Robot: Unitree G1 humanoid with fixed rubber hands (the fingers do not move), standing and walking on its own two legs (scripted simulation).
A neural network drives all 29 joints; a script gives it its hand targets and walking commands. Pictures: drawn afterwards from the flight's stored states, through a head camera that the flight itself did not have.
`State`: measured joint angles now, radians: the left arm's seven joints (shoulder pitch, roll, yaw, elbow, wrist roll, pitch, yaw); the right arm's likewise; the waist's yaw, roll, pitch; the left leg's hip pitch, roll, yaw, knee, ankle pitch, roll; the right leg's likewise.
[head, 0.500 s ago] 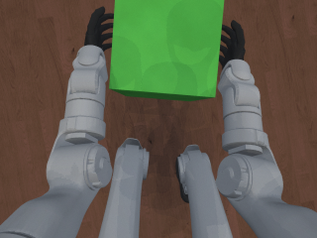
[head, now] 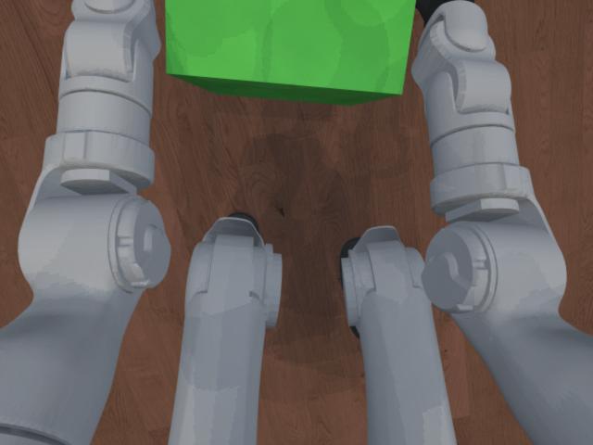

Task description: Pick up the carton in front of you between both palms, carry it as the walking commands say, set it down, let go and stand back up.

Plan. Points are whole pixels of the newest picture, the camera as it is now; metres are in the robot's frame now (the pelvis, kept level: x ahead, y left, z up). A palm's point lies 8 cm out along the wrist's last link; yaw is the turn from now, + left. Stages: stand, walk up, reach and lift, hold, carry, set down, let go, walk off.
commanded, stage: set down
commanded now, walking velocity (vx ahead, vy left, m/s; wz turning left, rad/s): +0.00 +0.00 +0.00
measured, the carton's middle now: (291, 2) +0.55 +0.07 -0.24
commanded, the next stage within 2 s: none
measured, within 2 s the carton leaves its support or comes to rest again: rests again in 0.46 s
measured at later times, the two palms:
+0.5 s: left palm out of the picture +0.53 +0.22 -0.20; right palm (432, 22) +0.54 -0.08 -0.21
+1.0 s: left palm out of the picture +0.53 +0.23 -0.21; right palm (435, 24) +0.54 -0.09 -0.21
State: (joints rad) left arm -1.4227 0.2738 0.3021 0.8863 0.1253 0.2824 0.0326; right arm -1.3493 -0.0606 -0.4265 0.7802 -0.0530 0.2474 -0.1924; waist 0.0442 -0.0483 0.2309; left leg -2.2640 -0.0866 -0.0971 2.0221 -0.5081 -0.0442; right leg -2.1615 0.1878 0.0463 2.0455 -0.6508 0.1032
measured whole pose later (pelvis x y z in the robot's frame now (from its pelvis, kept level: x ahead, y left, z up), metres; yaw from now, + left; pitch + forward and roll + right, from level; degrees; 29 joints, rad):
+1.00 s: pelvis -0.01 +0.00 -0.04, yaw -1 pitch +33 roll -2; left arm -1.52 0.35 0.38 1.03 0.13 0.22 -0.11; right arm -1.49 -0.15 -0.39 0.97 -0.06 0.18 -0.08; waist 0.06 -0.05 0.47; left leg -2.22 -0.01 -0.04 2.20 -0.55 -0.01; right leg -2.15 0.17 0.03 2.23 -0.66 0.08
